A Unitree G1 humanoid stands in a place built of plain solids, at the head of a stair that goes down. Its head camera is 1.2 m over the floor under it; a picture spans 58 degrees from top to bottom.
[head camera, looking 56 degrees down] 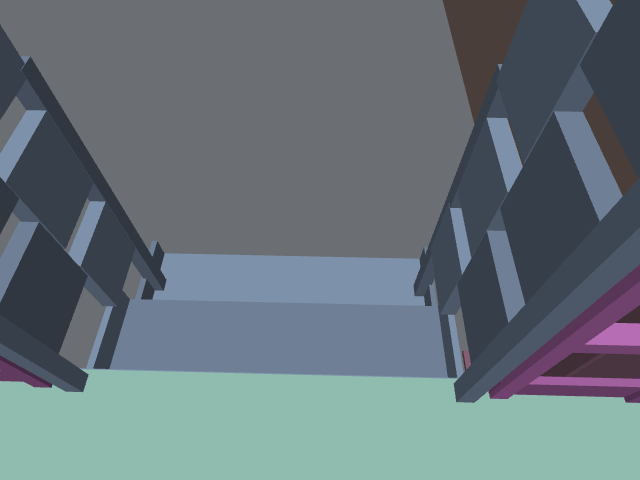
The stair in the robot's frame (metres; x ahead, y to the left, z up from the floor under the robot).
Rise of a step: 0.18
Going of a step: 0.30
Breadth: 1.12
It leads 1 degrees to the right of straight ahead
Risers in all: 3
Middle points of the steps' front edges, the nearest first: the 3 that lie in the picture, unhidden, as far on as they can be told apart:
0.37 0.14 0.00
0.67 0.13 -0.18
0.97 0.12 -0.35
